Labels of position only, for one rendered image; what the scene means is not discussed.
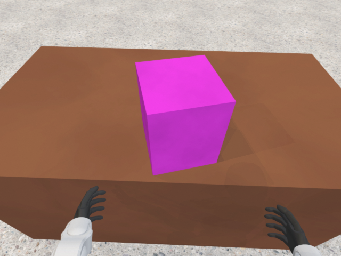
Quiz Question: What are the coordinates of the carton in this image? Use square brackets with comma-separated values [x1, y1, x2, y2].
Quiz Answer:
[135, 55, 236, 175]

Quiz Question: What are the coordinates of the left robot forearm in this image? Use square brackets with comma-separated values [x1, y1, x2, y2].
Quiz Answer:
[51, 217, 93, 256]

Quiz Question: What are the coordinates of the right robot hand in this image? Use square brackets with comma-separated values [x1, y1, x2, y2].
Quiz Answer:
[264, 205, 310, 254]

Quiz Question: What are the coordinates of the pedestal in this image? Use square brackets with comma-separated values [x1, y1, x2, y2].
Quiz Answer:
[0, 46, 341, 250]

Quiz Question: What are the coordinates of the left robot hand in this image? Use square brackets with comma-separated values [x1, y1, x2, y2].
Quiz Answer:
[74, 186, 106, 222]

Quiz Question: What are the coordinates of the right robot forearm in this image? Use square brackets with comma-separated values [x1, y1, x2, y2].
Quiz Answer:
[293, 244, 323, 256]

